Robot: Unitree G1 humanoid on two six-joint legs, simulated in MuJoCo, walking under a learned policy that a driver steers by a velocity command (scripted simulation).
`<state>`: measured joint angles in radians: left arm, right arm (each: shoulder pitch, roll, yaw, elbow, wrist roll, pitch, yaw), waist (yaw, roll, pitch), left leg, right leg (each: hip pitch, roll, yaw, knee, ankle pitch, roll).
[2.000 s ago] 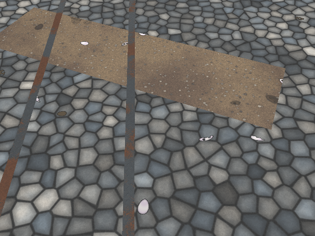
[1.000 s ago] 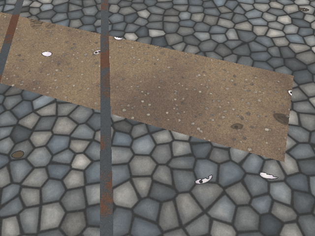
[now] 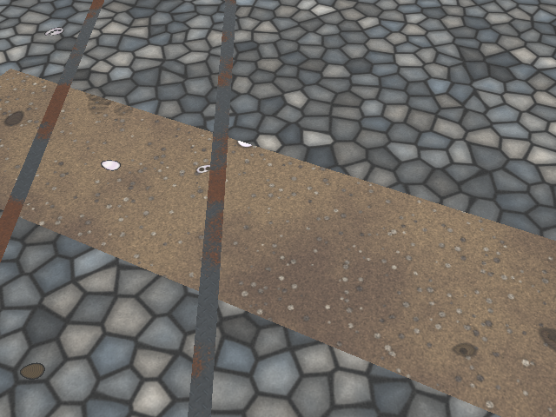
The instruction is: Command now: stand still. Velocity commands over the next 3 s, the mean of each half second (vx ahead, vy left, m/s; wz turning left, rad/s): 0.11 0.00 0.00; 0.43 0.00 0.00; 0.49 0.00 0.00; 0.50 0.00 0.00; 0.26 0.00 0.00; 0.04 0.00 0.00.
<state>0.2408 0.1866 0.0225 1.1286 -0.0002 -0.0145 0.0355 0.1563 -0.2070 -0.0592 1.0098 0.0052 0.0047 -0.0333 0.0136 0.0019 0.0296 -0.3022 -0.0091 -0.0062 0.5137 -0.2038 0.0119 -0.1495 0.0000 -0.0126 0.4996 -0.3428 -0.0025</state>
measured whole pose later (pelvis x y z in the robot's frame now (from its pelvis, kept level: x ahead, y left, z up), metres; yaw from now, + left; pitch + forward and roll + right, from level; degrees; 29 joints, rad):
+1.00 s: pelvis +0.27 +0.03 -0.01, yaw +0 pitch +2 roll +0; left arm -0.07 0.21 0.05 0.88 -0.03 -0.09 -0.04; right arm 0.46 -0.21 -0.04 1.11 0.01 -0.08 -0.02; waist -0.08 -0.02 0.03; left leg 0.18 -0.02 0.05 0.17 -0.39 0.02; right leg -0.61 -0.04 -0.04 0.53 0.01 -0.07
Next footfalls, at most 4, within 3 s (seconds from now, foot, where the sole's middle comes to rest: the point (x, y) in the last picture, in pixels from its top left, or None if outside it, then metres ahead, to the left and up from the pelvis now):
1.04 right None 0.50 -0.09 -0.77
1.60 left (240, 302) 0.81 0.15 -0.77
2.14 right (322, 214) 1.13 -0.09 -0.77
2.54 left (245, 212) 1.13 0.15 -0.77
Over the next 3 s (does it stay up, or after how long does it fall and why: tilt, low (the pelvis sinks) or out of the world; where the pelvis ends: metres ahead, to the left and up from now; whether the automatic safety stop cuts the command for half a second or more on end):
stays up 1.09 0.02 0.00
